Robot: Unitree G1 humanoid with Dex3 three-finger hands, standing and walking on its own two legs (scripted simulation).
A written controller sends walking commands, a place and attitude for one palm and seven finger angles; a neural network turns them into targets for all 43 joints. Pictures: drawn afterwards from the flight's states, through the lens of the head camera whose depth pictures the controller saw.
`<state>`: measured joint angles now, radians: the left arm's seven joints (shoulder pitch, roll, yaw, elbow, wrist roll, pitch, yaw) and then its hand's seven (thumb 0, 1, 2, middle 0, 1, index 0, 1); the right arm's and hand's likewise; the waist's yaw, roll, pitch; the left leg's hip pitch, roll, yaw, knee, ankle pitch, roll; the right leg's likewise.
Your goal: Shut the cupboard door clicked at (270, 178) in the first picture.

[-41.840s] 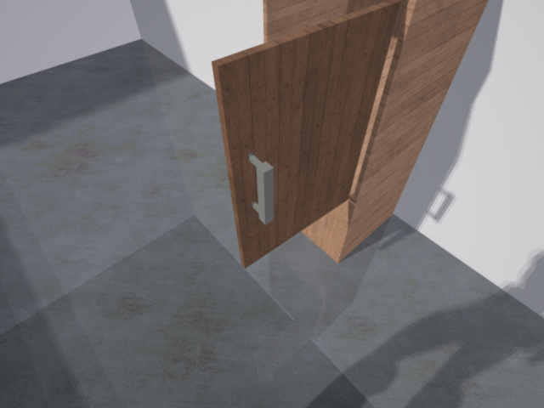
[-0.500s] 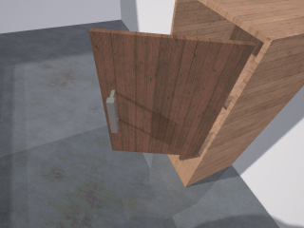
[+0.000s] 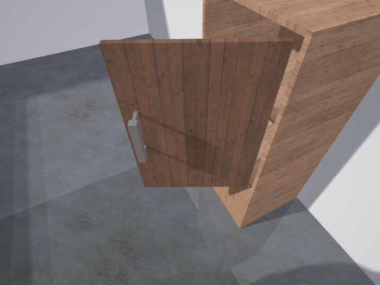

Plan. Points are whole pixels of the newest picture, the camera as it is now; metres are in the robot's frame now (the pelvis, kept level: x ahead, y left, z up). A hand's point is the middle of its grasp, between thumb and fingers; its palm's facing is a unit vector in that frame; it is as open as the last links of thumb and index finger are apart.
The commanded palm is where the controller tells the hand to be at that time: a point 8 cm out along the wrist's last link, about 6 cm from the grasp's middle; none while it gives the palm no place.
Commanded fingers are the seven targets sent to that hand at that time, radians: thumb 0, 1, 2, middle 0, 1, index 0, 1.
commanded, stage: come to a stop and stand still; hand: left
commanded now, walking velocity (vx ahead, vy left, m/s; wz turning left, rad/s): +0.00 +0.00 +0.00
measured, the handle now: (139, 137) +0.51 +0.18 -0.02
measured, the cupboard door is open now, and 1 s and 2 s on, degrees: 63 63 63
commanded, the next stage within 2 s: look again from close up in 0.72 s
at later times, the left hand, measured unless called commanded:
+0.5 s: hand out of the picture +0.06 +0.19 -0.16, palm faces -0.02 -0.97 -0.25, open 7.4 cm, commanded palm none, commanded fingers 0.00 0.90 0.90 -0.20 -0.30 -0.20 -0.30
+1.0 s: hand out of the picture +0.08 +0.20 -0.16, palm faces -0.02 -0.96 -0.27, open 7.4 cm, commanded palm none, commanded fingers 0.00 0.90 0.90 -0.20 -0.30 -0.20 -0.30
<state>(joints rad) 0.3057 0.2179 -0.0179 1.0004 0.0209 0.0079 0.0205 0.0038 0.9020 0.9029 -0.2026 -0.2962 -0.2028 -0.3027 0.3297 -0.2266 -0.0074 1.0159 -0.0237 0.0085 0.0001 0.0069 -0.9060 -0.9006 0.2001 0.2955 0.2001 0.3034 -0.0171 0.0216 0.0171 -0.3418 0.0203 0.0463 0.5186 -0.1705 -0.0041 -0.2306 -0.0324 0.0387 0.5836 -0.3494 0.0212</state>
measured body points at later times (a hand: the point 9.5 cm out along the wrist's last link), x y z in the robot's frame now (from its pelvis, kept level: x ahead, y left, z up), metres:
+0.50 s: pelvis +0.03 -0.01 +0.01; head +0.04 -0.01 +0.46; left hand +0.06 +0.24 -0.14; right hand +0.11 -0.26 -0.14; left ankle +0.07 +0.13 -0.73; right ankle -0.02 -0.14 -0.73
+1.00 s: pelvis +0.05 -0.02 +0.01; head +0.07 -0.01 +0.46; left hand +0.08 +0.25 -0.14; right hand +0.10 -0.27 -0.14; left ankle +0.07 +0.13 -0.73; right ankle -0.02 -0.14 -0.73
